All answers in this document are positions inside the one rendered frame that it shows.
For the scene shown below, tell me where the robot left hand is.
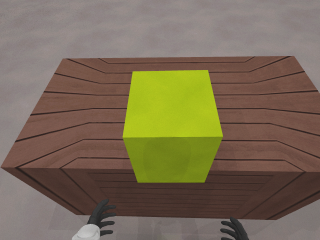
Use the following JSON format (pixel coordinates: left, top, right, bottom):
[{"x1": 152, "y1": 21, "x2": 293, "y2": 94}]
[{"x1": 87, "y1": 199, "x2": 116, "y2": 237}]

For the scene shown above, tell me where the robot right hand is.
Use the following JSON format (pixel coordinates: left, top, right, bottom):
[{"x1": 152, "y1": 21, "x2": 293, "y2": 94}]
[{"x1": 220, "y1": 216, "x2": 249, "y2": 240}]

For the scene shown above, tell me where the pedestal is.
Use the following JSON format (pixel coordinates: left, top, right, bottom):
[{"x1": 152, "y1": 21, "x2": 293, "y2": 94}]
[{"x1": 1, "y1": 56, "x2": 320, "y2": 220}]

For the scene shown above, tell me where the robot left forearm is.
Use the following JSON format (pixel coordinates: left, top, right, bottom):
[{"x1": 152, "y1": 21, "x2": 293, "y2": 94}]
[{"x1": 72, "y1": 224, "x2": 100, "y2": 240}]

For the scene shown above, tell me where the carton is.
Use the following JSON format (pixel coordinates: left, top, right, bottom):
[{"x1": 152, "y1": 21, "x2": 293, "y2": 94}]
[{"x1": 122, "y1": 70, "x2": 223, "y2": 183}]

